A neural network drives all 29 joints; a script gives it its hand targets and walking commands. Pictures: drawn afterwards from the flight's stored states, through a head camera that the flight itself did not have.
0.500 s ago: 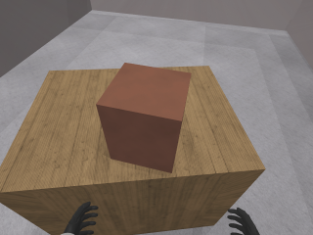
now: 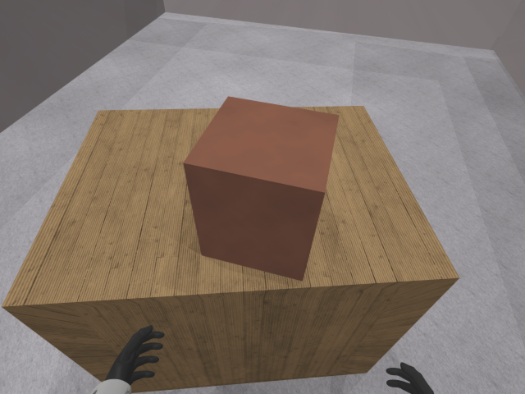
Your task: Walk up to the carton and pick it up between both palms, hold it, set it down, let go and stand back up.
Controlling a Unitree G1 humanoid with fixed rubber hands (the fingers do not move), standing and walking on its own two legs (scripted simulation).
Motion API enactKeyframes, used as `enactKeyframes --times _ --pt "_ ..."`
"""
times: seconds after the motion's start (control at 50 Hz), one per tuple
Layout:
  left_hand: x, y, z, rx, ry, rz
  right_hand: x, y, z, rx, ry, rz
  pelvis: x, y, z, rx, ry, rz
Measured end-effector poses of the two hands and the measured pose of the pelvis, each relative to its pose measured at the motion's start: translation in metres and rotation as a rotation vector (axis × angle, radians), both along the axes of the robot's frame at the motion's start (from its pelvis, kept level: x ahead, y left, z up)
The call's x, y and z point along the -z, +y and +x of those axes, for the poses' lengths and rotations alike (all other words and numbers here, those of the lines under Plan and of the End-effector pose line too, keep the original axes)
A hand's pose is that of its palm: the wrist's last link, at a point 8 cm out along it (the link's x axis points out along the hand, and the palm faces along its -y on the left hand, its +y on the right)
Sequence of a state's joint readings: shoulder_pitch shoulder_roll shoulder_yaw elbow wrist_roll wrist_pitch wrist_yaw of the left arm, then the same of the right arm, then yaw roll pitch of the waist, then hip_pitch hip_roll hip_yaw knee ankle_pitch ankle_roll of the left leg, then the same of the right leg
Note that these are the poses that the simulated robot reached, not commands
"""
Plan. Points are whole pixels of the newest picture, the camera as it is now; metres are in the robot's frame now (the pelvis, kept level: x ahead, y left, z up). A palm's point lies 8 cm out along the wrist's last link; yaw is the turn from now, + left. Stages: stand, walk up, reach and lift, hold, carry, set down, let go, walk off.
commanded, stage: stand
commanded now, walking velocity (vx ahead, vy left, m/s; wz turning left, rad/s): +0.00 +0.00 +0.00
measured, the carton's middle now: (265, 189) +0.48 +0.02 +0.04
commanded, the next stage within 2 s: none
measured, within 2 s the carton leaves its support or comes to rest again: neither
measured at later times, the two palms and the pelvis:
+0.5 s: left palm out of the picture +0.04 +0.25 -0.11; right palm out of the picture +0.12 -0.24 -0.12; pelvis -0.02 -0.01 -0.02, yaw +7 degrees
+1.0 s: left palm out of the picture -0.03 +0.24 -0.12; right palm out of the picture +0.09 -0.22 -0.14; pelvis -0.03 -0.01 -0.01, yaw +10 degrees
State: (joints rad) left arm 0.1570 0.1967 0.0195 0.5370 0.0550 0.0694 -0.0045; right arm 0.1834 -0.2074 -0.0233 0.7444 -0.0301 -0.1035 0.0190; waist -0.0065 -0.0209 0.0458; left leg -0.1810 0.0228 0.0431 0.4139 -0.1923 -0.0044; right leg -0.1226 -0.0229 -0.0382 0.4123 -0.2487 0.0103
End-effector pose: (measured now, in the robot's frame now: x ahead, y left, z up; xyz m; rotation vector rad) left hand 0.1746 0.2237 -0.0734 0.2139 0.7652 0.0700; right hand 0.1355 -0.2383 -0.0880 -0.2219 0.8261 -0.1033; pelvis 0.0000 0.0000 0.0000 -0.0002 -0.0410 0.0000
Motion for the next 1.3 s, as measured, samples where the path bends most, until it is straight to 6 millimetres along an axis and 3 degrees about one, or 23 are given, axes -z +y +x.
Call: enactKeyframes --times 0.1,0.18,0.24,0.44,0.52,0.62,0.74,0.9,1.06,1.18,1.3 --pt "0.011 0.035 -0.050 -0.085 0.078 0.070 0.029 -0.007 -0.035 -0.020 0.205 0.011 0.006 0.000 -0.008 -0.029 0.043 -0.005" --pt "0.026 0.052 -0.093 -0.161 0.188 0.100 0.037 -0.007 -0.046 -0.023 0.251 0.003 0.010 0.002 -0.008 -0.053 0.055 -0.011" --pt "0.033 0.053 -0.109 -0.196 0.215 0.082 0.037 -0.010 -0.048 -0.026 0.260 -0.011 0.012 0.002 -0.008 -0.071 0.061 -0.006" --pt "0.037 0.025 -0.127 -0.229 0.185 0.038 0.035 -0.003 -0.018 -0.080 0.153 0.009 0.014 -0.008 -0.015 -0.106 0.057 -0.016" --pt "0.043 0.025 -0.133 -0.251 0.173 0.020 0.033 -0.001 -0.014 -0.092 0.143 -0.007 0.017 -0.005 -0.015 -0.125 0.053 -0.033" --pt "0.058 0.033 -0.142 -0.279 0.202 -0.017 0.030 0.002 -0.034 -0.082 0.209 -0.044 0.017 -0.002 -0.018 -0.137 0.059 -0.030" --pt "0.058 0.026 -0.166 -0.268 0.286 -0.041 0.033 0.005 -0.063 -0.077 0.301 -0.047 0.010 0.000 -0.027 -0.163 0.073 -0.027" --pt "0.040 0.032 -0.200 -0.330 0.331 0.035 0.049 0.015 -0.058 -0.108 0.275 0.031 0.007 -0.004 -0.032 -0.173 0.054 -0.015" --pt "0.054 0.011 -0.213 -0.357 0.358 -0.003 0.043 0.010 -0.051 -0.129 0.264 0.018 0.008 -0.014 -0.034 -0.180 0.044 -0.028" --pt "0.069 0.007 -0.212 -0.334 0.398 -0.050 0.037 -0.011 -0.074 -0.083 0.335 -0.060 0.009 -0.011 -0.032 -0.174 0.050 -0.025" --pt "0.062 0.014 -0.211 -0.344 0.418 -0.033 0.040 -0.014 -0.089 -0.057 0.401 -0.051 0.004 -0.012 -0.026 -0.180 0.065 -0.012"
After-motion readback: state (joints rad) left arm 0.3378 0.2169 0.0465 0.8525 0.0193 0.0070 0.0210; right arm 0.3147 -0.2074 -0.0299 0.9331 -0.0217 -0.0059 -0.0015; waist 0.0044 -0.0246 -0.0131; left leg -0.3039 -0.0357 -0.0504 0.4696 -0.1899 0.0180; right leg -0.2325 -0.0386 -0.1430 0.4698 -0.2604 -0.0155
